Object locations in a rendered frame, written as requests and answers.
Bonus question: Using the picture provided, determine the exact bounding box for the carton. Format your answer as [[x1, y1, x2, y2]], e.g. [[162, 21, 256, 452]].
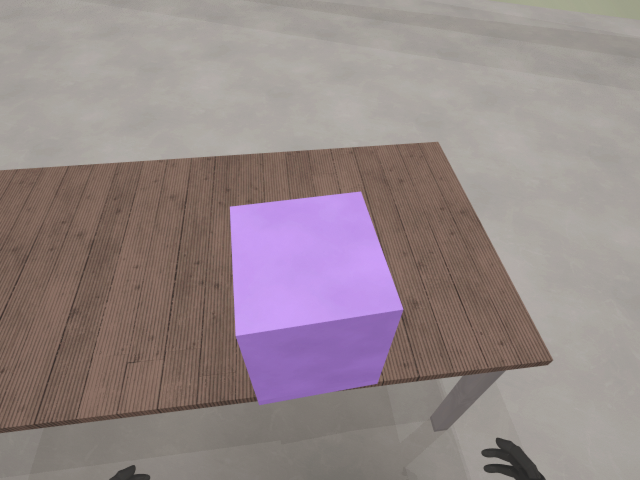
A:
[[230, 192, 403, 405]]

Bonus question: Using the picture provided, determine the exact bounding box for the table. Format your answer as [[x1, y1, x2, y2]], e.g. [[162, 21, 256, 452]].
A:
[[0, 142, 553, 433]]

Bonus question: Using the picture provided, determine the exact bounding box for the right robot hand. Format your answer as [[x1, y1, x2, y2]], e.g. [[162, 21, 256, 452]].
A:
[[481, 438, 546, 480]]

